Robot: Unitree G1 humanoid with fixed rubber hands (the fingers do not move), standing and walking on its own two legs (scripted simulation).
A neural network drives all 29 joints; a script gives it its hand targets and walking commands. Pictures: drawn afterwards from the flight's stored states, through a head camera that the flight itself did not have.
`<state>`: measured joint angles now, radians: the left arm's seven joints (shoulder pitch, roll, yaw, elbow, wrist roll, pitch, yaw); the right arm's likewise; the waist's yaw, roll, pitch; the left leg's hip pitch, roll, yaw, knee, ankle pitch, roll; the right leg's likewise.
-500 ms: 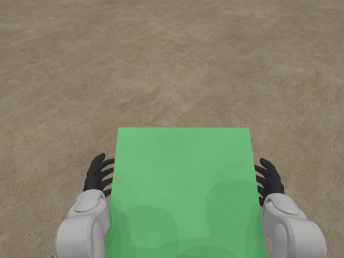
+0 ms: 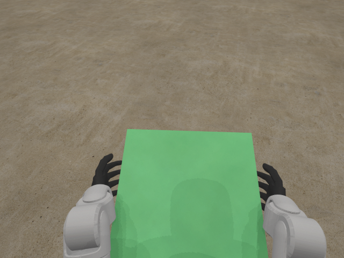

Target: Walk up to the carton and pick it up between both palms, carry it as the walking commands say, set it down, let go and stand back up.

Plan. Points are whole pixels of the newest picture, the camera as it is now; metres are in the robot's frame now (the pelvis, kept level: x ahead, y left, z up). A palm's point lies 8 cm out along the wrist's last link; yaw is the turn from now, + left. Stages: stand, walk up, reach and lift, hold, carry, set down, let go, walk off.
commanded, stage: carry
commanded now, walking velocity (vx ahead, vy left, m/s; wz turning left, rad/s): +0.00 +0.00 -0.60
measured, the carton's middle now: (185, 203) +0.27 -0.01 -0.01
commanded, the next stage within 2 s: none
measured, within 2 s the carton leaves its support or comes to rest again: neither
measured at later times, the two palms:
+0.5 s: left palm (144, 179) +0.26 +0.07 +0.13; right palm out of the picture +0.15 -0.25 +0.13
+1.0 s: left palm (207, 205) +0.22 -0.05 +0.10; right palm out of the picture +0.05 -0.34 +0.11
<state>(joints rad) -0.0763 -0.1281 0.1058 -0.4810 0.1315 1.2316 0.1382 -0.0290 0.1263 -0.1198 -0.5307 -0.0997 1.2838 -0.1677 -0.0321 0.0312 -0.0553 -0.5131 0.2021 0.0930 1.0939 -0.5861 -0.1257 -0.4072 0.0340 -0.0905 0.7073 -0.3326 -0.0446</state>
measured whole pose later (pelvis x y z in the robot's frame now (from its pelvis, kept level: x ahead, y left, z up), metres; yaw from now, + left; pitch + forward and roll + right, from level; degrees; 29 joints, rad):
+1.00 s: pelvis -0.08 -0.08 +0.01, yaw -30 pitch +2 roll +0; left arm -0.03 -0.13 0.10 -0.58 0.14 1.21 0.15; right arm -0.04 0.13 -0.10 -0.54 -0.09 1.23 -0.15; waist -0.01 -0.06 -0.02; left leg -0.37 0.05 0.12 0.67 -0.32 -0.01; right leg -0.39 0.05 -0.05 0.67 -0.32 -0.06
